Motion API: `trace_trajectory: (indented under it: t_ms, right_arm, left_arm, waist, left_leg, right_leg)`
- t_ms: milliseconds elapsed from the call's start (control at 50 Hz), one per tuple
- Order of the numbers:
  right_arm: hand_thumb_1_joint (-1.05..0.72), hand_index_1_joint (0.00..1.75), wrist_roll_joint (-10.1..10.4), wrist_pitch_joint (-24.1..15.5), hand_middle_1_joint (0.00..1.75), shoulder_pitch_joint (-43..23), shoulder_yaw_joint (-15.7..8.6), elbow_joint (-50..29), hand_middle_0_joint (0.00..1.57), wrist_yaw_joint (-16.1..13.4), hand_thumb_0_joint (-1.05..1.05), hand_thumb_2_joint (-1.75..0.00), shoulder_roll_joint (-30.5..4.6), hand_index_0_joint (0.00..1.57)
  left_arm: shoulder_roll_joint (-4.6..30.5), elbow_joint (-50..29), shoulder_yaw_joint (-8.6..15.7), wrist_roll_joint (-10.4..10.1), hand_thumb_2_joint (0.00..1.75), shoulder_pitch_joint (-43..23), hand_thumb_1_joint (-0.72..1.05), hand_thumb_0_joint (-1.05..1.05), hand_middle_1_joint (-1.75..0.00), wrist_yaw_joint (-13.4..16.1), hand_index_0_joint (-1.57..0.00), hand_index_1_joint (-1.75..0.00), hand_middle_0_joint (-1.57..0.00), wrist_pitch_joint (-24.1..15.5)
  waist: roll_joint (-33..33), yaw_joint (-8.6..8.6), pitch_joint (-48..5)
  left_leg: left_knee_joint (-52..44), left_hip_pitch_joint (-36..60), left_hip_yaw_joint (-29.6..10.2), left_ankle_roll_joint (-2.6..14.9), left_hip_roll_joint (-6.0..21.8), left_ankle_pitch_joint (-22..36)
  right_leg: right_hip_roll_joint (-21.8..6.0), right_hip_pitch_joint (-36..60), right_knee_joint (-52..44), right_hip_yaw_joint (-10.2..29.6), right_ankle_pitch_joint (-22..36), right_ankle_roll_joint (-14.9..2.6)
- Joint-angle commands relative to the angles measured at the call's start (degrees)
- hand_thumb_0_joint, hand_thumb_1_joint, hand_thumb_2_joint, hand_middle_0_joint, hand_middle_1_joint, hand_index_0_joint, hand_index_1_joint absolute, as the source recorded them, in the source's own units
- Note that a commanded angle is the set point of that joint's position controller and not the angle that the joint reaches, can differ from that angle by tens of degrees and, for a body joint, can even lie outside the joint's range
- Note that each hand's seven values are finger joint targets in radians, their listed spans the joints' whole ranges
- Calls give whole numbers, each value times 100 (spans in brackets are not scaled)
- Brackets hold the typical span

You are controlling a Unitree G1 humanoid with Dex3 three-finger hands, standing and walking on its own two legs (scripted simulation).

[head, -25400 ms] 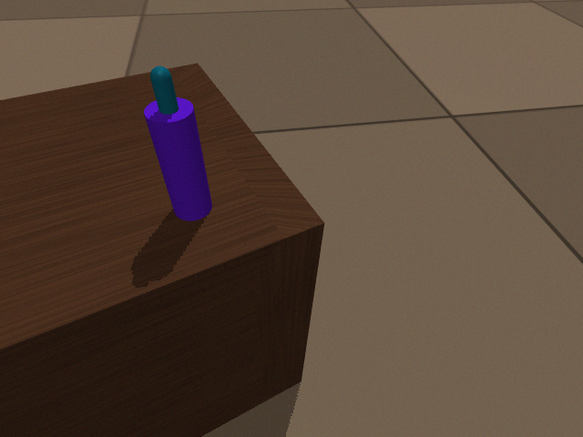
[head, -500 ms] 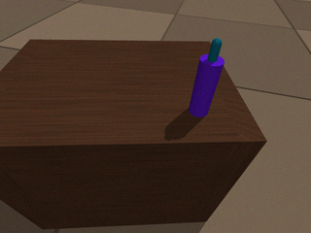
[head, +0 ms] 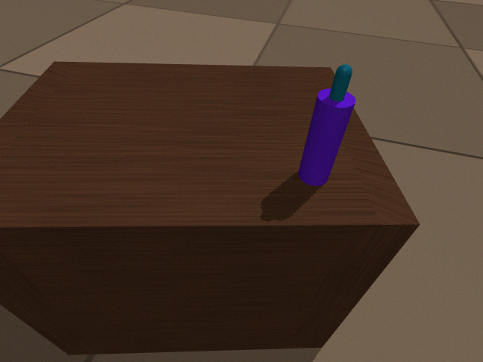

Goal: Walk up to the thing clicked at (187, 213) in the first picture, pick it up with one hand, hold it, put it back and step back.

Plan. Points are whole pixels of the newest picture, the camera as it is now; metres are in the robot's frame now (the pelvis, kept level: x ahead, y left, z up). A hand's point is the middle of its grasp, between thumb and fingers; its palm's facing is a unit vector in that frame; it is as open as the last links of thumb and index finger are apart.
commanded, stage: home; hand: right
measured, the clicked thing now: (327, 128) +0.52 -0.17 +0.15
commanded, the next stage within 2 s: stand in 0.76 s
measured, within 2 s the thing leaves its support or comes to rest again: neither
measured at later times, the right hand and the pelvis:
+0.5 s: hand out of the picture +0.08 -0.25 -0.15, palm faces -0.04 +0.93 -0.36, open 17.3 cm; pelvis +0.01 +0.00 +0.00, yaw +0 degrees
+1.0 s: hand out of the picture +0.09 -0.25 -0.16, palm faces -0.03 +0.93 -0.36, open 16.4 cm; pelvis +0.03 +0.00 +0.00, yaw +0 degrees
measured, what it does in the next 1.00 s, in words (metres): stands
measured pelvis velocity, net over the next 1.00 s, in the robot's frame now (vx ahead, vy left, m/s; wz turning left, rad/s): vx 0.03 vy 0.00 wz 0.00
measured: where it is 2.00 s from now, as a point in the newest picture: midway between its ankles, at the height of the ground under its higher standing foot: outside the picture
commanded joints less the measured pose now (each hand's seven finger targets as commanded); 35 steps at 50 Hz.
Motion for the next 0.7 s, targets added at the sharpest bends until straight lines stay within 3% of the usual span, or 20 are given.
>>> trace_trajectory:
  t_ms: [0, 100, 240, 280, 380, 420, 540, 600, 680]
  right_arm:
    - [55, 5, -33, -78, 5, -210, -282, -263, 5, -64, 0, -5, -1264, 5]
    - [54, 5, -13, -104, 5, -222, -301, -259, 5, -63, 0, -6, -1259, 5]
    - [54, 5, -7, -78, 5, -287, -302, -208, 5, -70, 0, -6, -1254, 5]
    - [53, 5, -7, -75, 5, -262, -301, -200, 5, -65, 0, -6, -1238, 5]
    - [54, 5, -3, -64, 5, -322, -314, -187, 5, -70, 0, -6, -1240, 5]
    - [52, 6, -5, -64, 6, -262, -310, -181, 5, -73, 0, -7, -1237, 5]
    - [51, 6, -3, -65, 6, -249, -310, -154, 6, -69, 0, -7, -1219, 6]
    - [52, 6, -6, -68, 6, -322, -324, -180, 5, -78, 0, -7, -1235, 5]
    - [53, 6, -7, -58, 6, -284, -324, -152, 5, -69, 0, -6, -1204, 5]
  left_arm:
    - [1252, -245, 274, 3, 90, -183, 90, 0, -30, 85, -20, -30, -20, -88]
    - [1234, -265, 278, -8, 90, -234, 90, 0, -30, 95, -20, -30, -20, -125]
    - [1234, -218, 271, -21, 90, -255, 90, 0, -30, 101, -20, -30, -20, -94]
    - [1231, -226, 267, -11, 90, -267, 90, 0, -30, 103, -20, -30, -20, -105]
    - [1259, -203, 283, -12, 90, -276, 90, 0, -30, 115, -20, -30, -20, -99]
    - [1247, -221, 286, -11, 90, -302, 90, 0, -30, 114, -20, -30, -20, -100]
    - [1241, -204, 291, -30, 90, -295, 90, 0, -30, 110, -20, -30, -20, -90]
    - [1232, -236, 297, -17, 90, -299, 90, 0, -30, 113, -20, -30, -20, -104]
    - [1230, -224, 299, -37, 90, -330, 90, 0, -30, 113, -20, -30, -20, -90]
  waist:
    - [98, -19, -74]
    - [11, -17, -382]
    - [27, -11, -239]
    - [-33, -14, -379]
    - [-8, -23, -327]
    - [-32, -23, -405]
    - [-6, -27, -282]
    - [48, -15, -389]
    - [50, -27, -271]
  left_leg:
    - [-535, -47, -467, 346, 432, -307]
    - [-324, 227, -395, 358, 466, 764]
    - [-418, 207, -404, 322, 437, 499]
    - [-356, 255, -389, 338, 463, 745]
    - [-389, 317, -384, 326, 441, 620]
    - [-374, 295, -376, 329, 466, 899]
    - [-470, 228, -372, 302, 432, 673]
    - [-350, 383, -333, 320, 458, 1012]
    - [-466, 226, -361, 304, 431, 677]
  right_leg:
    - [-488, -295, -527, 431, -37, -225]
    - [-563, -21, -465, 434, 693, -205]
    - [-560, -102, -533, 405, 457, -192]
    - [-596, 41, -529, 403, 737, -198]
    - [-589, -49, -568, 385, 628, -191]
    - [-604, 96, -518, 377, 833, -193]
    - [-582, 68, -560, 368, 634, -194]
    - [-634, 86, -558, 397, 994, -195]
    - [-605, 93, -596, 368, 647, -198]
